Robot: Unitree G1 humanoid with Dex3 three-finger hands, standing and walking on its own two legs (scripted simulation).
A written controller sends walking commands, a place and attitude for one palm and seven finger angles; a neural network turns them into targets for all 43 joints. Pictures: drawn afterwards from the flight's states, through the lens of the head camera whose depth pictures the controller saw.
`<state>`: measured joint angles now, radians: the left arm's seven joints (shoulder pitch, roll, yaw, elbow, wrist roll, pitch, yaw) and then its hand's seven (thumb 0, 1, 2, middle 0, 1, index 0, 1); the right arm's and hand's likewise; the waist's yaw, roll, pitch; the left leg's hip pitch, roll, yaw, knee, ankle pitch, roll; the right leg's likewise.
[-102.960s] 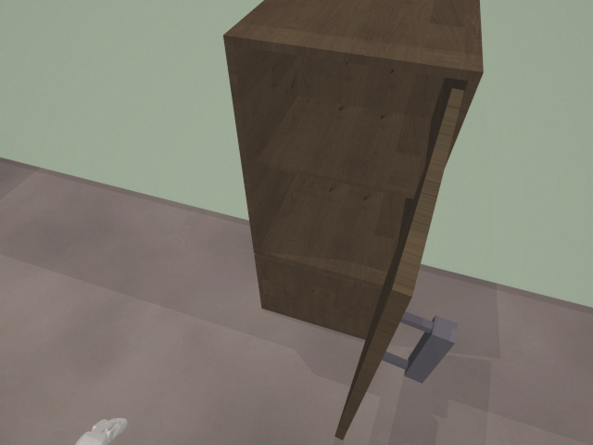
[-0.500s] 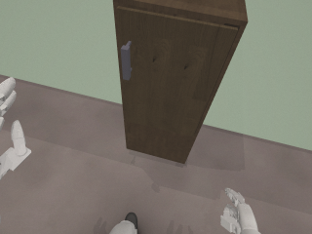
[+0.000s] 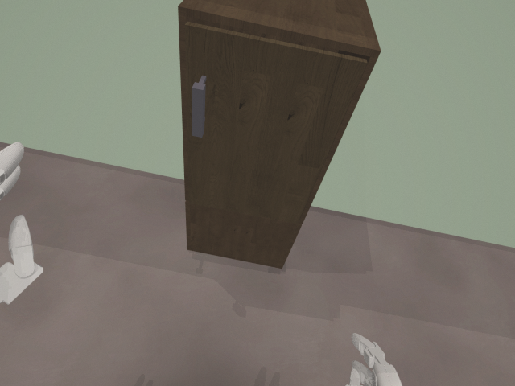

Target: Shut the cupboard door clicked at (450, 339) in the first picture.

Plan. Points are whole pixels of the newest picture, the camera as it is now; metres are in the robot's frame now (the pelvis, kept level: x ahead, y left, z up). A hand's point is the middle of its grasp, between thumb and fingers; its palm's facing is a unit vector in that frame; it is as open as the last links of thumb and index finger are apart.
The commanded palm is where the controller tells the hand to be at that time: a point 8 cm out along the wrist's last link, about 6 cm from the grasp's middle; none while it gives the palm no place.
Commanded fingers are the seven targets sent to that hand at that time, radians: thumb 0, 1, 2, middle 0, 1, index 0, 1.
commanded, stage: stop stepping back and stand still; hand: left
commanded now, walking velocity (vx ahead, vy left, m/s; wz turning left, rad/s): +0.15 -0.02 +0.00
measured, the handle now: (200, 106) +0.71 +0.15 +0.02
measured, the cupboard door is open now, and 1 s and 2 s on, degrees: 1 1 1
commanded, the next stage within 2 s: let the arm hang, fingers relaxed in 0.62 s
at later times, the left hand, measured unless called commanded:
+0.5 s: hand (18, 254) +0.21 +0.26 +0.17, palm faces +0.40 -0.81 -0.43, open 7.5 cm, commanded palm +0.13 +0.31 +0.17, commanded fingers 0.00 0.90 0.90 -0.20 -0.30 -0.20 -0.30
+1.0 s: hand out of the picture +0.07 +0.17 -0.18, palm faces +0.07 -0.99 -0.14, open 7.2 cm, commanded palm none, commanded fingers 0.00 0.90 0.90 -0.20 -0.30 -0.20 -0.30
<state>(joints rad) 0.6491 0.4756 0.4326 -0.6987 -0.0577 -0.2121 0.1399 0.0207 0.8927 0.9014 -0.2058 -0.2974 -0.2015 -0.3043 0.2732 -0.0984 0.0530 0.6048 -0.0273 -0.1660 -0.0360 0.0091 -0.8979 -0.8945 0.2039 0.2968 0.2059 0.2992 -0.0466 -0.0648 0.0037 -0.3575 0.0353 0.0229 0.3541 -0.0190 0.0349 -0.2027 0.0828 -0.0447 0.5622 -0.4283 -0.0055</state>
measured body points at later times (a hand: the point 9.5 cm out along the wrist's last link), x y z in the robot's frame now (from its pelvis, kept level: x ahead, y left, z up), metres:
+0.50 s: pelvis -0.01 +0.01 -0.01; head +0.00 +0.04 +0.44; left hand +0.18 +0.30 +0.20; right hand +0.15 -0.22 -0.08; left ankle +0.07 +0.11 -0.74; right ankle -0.06 -0.10 -0.74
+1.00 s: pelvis -0.01 +0.00 -0.03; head -0.01 +0.03 +0.42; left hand +0.06 +0.23 -0.17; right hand +0.09 -0.26 -0.14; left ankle +0.07 +0.11 -0.74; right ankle -0.06 -0.10 -0.74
